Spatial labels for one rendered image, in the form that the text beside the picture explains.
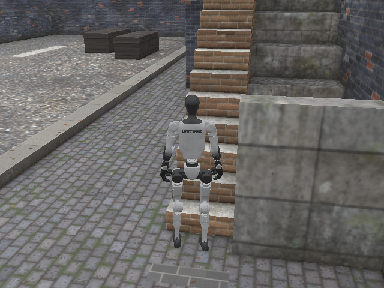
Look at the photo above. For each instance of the robot torso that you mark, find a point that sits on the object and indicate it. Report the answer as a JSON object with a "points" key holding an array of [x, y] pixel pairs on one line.
{"points": [[191, 145]]}

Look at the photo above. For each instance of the robot right hand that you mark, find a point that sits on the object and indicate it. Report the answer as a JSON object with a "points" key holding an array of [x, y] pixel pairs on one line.
{"points": [[215, 171]]}

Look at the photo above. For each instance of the robot right forearm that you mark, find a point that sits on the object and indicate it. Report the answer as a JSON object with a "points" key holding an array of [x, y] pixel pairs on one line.
{"points": [[217, 159]]}

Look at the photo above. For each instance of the robot left forearm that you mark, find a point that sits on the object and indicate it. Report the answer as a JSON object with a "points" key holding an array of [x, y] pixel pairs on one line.
{"points": [[166, 160]]}

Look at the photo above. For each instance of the robot left upper arm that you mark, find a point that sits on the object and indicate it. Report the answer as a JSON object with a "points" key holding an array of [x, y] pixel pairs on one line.
{"points": [[173, 126]]}

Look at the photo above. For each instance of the robot left hand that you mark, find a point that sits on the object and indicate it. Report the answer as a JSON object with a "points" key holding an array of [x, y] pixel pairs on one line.
{"points": [[167, 173]]}

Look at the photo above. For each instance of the robot right upper arm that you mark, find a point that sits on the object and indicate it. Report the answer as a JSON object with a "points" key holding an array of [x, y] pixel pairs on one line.
{"points": [[210, 127]]}

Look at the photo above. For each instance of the robot head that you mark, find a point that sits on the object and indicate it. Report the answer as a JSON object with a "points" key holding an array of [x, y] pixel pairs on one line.
{"points": [[192, 104]]}

